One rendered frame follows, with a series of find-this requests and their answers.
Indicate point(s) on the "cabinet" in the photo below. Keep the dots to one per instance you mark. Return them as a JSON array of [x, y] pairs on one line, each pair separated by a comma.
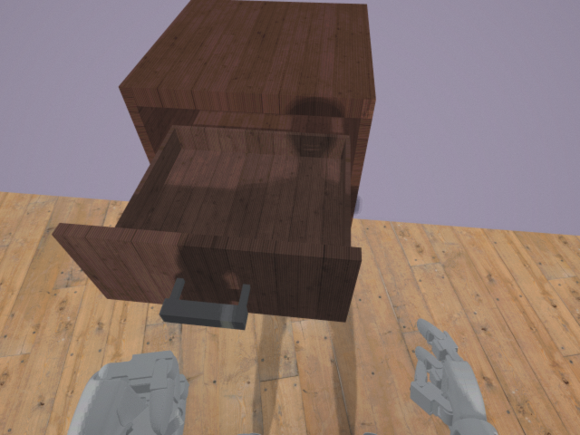
[[258, 65]]

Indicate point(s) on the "handle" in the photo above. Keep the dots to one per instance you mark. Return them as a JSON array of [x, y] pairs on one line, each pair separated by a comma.
[[228, 316]]

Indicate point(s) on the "right robot hand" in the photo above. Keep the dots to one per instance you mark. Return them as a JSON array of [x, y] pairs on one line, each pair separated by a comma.
[[451, 378]]

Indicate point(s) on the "left robot hand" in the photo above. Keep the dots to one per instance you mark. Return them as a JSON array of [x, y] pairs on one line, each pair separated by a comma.
[[143, 393]]

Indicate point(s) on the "drawer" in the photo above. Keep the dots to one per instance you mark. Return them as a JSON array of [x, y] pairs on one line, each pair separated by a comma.
[[225, 207]]

